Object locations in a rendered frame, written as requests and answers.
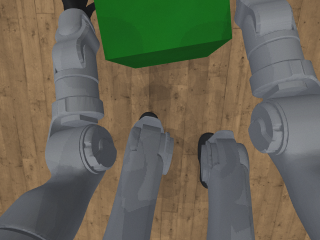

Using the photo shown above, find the robot left forearm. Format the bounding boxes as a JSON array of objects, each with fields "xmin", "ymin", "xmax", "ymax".
[{"xmin": 45, "ymin": 8, "xmax": 104, "ymax": 158}]

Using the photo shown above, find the right robot shin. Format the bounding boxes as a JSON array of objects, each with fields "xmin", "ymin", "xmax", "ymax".
[{"xmin": 205, "ymin": 130, "xmax": 250, "ymax": 183}]

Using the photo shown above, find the right robot upper arm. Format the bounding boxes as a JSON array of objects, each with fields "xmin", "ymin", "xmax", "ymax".
[{"xmin": 248, "ymin": 94, "xmax": 320, "ymax": 240}]

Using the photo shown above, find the carton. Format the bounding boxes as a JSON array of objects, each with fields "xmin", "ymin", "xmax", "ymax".
[{"xmin": 94, "ymin": 0, "xmax": 232, "ymax": 69}]

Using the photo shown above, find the robot right foot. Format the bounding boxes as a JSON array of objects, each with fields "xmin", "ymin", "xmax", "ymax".
[{"xmin": 197, "ymin": 132, "xmax": 214, "ymax": 189}]

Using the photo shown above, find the robot left hand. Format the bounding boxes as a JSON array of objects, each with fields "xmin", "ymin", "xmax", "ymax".
[{"xmin": 62, "ymin": 0, "xmax": 96, "ymax": 20}]

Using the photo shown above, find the left robot upper arm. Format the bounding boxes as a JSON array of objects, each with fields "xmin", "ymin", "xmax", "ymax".
[{"xmin": 0, "ymin": 124, "xmax": 117, "ymax": 240}]

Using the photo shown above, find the robot right forearm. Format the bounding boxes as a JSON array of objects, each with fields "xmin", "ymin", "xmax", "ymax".
[{"xmin": 234, "ymin": 0, "xmax": 320, "ymax": 101}]

